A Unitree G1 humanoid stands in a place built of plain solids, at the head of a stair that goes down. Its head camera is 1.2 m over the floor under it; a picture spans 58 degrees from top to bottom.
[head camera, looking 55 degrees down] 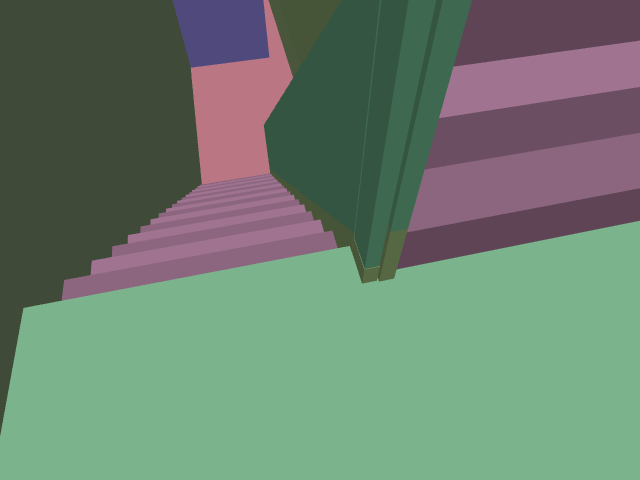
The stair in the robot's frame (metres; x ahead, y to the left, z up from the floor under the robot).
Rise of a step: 0.20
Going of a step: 0.22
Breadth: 1.03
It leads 13 degrees to the left of straight ahead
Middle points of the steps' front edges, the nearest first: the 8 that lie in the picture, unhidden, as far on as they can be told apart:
0.70 0.40 0.00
0.92 0.45 -0.20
1.13 0.50 -0.41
1.35 0.55 -0.61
1.56 0.60 -0.81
1.78 0.65 -1.02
1.99 0.70 -1.22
2.20 0.74 -1.42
